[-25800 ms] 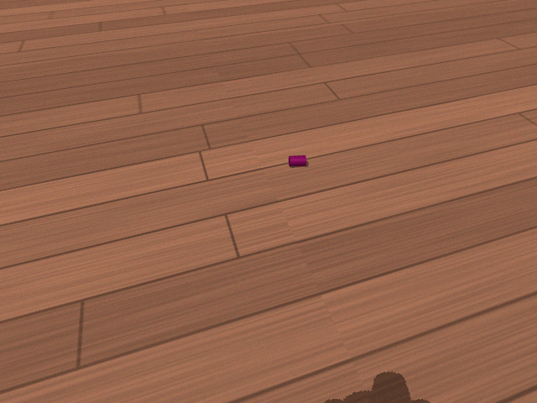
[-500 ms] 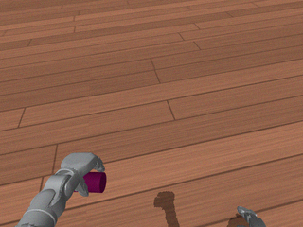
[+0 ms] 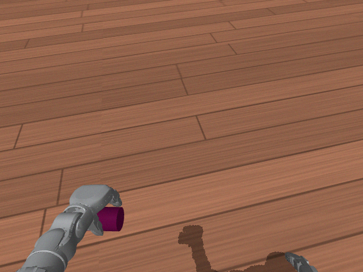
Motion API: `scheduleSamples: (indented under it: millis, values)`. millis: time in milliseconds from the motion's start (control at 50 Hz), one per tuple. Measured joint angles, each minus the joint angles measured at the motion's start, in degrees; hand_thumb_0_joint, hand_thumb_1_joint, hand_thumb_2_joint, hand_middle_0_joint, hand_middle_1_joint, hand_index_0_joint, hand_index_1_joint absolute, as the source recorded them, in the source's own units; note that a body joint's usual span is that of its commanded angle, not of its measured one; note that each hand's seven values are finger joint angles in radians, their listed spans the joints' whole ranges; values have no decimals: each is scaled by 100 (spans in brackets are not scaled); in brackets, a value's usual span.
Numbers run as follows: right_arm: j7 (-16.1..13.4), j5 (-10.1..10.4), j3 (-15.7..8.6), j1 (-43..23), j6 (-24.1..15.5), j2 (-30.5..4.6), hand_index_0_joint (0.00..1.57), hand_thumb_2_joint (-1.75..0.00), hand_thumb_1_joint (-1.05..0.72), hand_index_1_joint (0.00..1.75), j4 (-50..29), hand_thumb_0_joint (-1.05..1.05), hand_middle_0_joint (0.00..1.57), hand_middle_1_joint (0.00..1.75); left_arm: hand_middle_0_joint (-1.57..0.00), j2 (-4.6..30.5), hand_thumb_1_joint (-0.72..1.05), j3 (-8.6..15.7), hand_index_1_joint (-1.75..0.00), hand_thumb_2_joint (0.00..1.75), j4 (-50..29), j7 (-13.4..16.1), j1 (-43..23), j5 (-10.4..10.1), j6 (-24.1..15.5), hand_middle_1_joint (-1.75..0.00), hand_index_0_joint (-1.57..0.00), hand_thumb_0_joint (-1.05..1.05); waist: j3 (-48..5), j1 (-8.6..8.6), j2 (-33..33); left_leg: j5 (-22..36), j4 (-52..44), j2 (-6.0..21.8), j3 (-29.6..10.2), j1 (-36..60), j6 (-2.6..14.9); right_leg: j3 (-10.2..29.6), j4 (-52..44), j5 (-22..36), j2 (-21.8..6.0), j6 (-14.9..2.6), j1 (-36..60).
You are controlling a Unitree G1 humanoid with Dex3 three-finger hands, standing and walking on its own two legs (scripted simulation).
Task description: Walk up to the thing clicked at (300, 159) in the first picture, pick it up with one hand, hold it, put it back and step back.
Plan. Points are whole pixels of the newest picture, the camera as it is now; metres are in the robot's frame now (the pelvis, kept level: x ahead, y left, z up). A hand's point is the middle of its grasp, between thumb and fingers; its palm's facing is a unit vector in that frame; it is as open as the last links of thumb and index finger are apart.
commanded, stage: crouch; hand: left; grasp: from above
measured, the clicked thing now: (103, 218) +0.30 +0.22 -0.10
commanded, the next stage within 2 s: lower in 1.70 s
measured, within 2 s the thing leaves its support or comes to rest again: neither
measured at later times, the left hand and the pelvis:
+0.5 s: hand (115, 227) +0.34 +0.24 -0.28, palm faces -0.43 +0.05 -0.90, open 8.0 cm; pelvis -0.04 +0.01 -0.15, yaw +0 degrees
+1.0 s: hand (126, 234) +0.38 +0.26 -0.48, palm faces -0.46 +0.02 -0.89, open 8.1 cm; pelvis -0.06 +0.01 -0.32, yaw -3 degrees
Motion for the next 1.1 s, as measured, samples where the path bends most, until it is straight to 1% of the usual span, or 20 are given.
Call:
scheduleSamples:
  millis: [40,100,140,200,280,320,420,520,620,700,760,880,1040,1100]
  values:
    - [29,-37,-17,1,12,6,20,-90,-89,30,4,1,20,30,-97,-7,34,32,-2,5,211,171,-64,115,-125,-3,-99,-1,-33,-25,-36,-58,166,2,-15,-210,-3,-9,168,-64,0,-3,-206]
    - [101,-105,-53,13,13,-8,20,-90,-89,30,30,1,20,30,-98,-28,34,83,-2,5,594,507,-225,334,-283,-3,-99,-1,-124,-65,-86,-209,590,12,-54,-706,-8,-35,572,-217,6,-7,-678]
    - [160,-157,-96,32,-3,-31,20,-90,-89,30,58,1,20,30,-98,-38,33,96,-3,5,870,748,-389,518,-344,-3,-100,-1,-215,-89,-109,-356,994,26,-90,-1158,-13,-58,947,-359,16,-11,-1105]
    - [246,-239,-178,84,-33,-78,20,-90,-89,30,93,1,20,30,-99,-51,33,151,-3,5,1293,1137,-676,801,-375,-3,-100,-1,-371,-138,-125,-609,1698,52,-149,-1941,-23,-92,1599,-600,37,-3,-1845]
    - [325,-334,-270,178,-99,-140,20,-90,-90,30,148,1,20,30,-99,-45,34,305,-2,4,1868,1639,-1087,1057,-340,-2,-100,-1,-579,-237,-140,-957,2702,80,-211,-3073,-17,-116,2562,-941,61,11,-2940]
    - [334,-381,-308,233,-147,-163,20,-90,-90,30,182,1,20,30,-99,-20,34,371,-1,3,2072,1814,-1264,1142,-298,-1,-101,-1,-672,-300,-134,-1119,3197,88,-243,-3643,-10,-128,3037,-1102,68,18,-3492]
    - [285,-474,-354,367,-310,-185,20,-90,-90,30,295,1,20,30,-100,75,35,520,0,1,2452,2101,-1669,1200,-209,0,-101,-1,-895,-458,-77,-1482,4366,100,-305,-5024,24,-141,4168,-1462,82,34,-4833]
    - [246,-548,-327,421,-451,-120,20,-89,-90,30,412,1,20,30,-100,195,35,715,0,1,2645,2205,-2008,1198,-107,0,-101,-1,-1053,-611,-30,-1777,5399,100,-337,-6223,65,-126,5187,-1763,89,62,-6007]
    - [298,-627,-233,369,-592,-13,20,-90,-90,30,450,1,20,30,-99,390,34,886,-1,3,2832,2143,-2365,1216,-124,0,-101,-1,-1115,-753,26,-1968,6249,76,-389,-7248,87,-137,6023,-1979,77,85,-6989]
    - [399,-690,-143,280,-713,53,20,-90,-90,30,459,1,20,30,-99,558,33,975,-1,5,3001,2090,-2636,1245,-212,-1,-100,-1,-1134,-829,62,-2083,6836,49,-445,-7967,97,-163,6596,-2123,63,97,-7663]
    - [492,-736,-86,210,-784,85,20,-90,-90,30,452,1,20,30,-99,671,33,1060,-1,5,3055,2054,-2773,1307,-311,-1,-100,-1,-1149,-858,72,-2165,7241,34,-496,-8449,94,-192,6989,-2226,59,98,-8112]
    - [671,-833,-2,46,-887,109,20,-90,-90,30,411,1,20,30,-100,863,32,1227,-2,6,3147,2115,-3018,1430,-463,-1,-101,-1,-1078,-872,29,-2311,7932,17,-611,-9197,77,-262,7649,-2399,69,109,-8797]
    - [860,-945,30,-139,-936,67,20,-90,-91,30,349,1,20,30,-100,1137,31,1422,-3,7,3210,2155,-3262,1569,-591,-2,-101,-1,-891,-922,-79,-2451,8632,18,-744,-9827,34,-343,8316,-2555,104,92,-9377]
    - [909,-977,30,-172,-925,36,20,-90,-91,30,328,1,20,30,-100,1241,31,1486,-3,7,3272,2198,-3343,1589,-604,-2,-101,-1,-828,-944,-108,-2489,8847,32,-783,-10008,29,-364,8512,-2583,131,94,-9549]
